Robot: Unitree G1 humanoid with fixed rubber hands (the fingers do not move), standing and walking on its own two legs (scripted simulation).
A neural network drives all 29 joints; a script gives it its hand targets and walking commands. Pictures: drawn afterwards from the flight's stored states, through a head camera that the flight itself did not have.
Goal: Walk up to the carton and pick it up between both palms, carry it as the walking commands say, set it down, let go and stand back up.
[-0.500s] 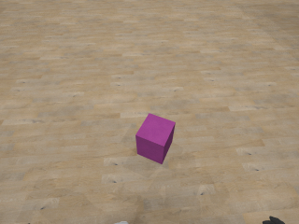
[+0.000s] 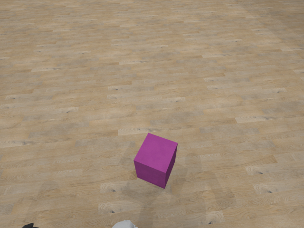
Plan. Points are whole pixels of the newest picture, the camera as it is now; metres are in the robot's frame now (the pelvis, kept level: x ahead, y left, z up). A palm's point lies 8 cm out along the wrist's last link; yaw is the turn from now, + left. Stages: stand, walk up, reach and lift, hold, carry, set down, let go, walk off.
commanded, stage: walk up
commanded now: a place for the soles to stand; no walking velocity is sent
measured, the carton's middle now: (156, 160) +0.62 +0.02 -0.64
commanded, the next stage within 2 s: none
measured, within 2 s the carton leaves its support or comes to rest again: neither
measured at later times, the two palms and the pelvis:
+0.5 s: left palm (40, 213) +0.19 +0.34 -0.10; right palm (275, 222) +0.17 -0.31 -0.10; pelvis +0.09 +0.01 -0.01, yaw -1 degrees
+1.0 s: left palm (40, 198) +0.22 +0.34 -0.08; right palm (274, 198) +0.23 -0.32 -0.07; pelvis +0.11 +0.02 +0.02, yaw -2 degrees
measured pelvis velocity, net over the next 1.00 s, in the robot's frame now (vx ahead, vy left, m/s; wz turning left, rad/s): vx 0.11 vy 0.02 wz -0.03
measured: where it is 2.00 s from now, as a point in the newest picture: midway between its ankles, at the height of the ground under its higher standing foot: outside the picture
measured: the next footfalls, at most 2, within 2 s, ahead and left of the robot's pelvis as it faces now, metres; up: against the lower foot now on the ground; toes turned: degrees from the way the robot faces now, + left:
left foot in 0.12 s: +0.16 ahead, +0.14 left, +0.00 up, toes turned +1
right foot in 0.36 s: +0.16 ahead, -0.11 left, +0.00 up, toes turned -4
